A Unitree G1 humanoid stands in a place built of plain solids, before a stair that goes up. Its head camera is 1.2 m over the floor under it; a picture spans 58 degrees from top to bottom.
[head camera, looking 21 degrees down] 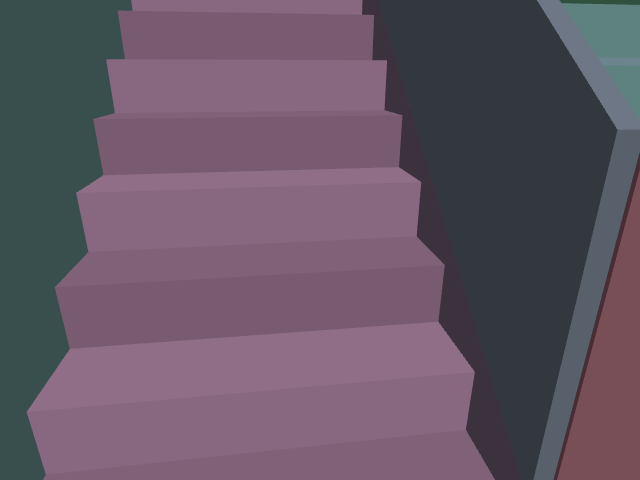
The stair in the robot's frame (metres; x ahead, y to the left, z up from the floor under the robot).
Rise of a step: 0.21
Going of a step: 0.27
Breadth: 1.18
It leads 8 degrees to the left of straight ahead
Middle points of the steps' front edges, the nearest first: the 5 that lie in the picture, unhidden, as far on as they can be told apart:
0.92 0.15 0.42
1.19 0.18 0.63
1.45 0.22 0.84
1.72 0.25 1.05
1.98 0.29 1.26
